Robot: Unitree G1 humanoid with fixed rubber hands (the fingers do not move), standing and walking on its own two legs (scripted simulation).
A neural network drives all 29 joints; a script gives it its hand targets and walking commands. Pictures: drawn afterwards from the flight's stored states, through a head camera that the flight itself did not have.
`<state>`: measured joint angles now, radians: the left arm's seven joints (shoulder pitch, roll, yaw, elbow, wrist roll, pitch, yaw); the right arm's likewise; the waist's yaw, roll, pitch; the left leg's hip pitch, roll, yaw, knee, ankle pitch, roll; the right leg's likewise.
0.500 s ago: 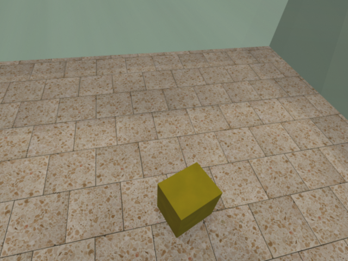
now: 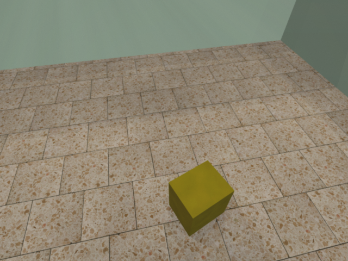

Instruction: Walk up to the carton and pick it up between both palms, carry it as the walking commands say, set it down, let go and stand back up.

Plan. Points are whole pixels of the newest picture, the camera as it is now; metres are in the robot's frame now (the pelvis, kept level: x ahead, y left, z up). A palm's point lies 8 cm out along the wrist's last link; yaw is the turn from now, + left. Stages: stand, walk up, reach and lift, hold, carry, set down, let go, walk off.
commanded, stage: walk up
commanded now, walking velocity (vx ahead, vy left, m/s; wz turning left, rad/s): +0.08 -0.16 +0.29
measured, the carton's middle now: (198, 198) +0.54 -0.12 -0.63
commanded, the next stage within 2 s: stand in 1.84 s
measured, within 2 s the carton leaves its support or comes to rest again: neither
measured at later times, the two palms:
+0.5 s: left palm out of the picture +0.01 +0.09 -0.12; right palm out of the picture +0.17 -0.42 -0.13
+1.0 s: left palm out of the picture +0.13 -0.02 -0.13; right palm out of the picture +0.29 -0.55 -0.13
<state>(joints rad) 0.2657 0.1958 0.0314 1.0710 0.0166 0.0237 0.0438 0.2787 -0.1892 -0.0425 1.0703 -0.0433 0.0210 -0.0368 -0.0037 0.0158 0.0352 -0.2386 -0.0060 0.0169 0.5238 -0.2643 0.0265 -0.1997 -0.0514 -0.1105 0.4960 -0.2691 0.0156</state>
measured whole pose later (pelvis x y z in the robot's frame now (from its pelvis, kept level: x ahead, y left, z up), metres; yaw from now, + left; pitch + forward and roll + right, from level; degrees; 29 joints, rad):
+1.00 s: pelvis +0.18 -0.29 +0.00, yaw +27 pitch +1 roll -1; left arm 0.20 0.28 0.04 0.93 0.02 0.05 -0.01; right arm 0.30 -0.28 -0.07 1.02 -0.04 0.02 -0.04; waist -0.06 0.00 0.04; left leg -0.26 0.15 -0.04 0.49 -0.26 -0.09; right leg -0.30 -0.10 -0.05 0.50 -0.22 0.06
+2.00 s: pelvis +0.17 -0.29 +0.01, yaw +31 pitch -2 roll +0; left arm 0.25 0.20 0.02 1.07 0.00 0.00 0.03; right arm 0.24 -0.19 0.00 1.08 -0.01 -0.01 -0.03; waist 0.00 0.01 0.03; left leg -0.09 0.01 0.05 0.37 -0.25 0.01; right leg -0.14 -0.02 -0.04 0.36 -0.19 0.01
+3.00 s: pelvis +0.10 -0.35 -0.08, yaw +33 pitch +23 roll +1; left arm -0.56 0.19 0.13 0.70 -0.03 0.37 0.02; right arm -0.56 -0.24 -0.19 0.72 0.03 0.35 0.03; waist -0.01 0.01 0.04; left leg -1.07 -0.01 -0.01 1.05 -0.37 0.00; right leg -1.10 -0.02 -0.01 1.03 -0.33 0.00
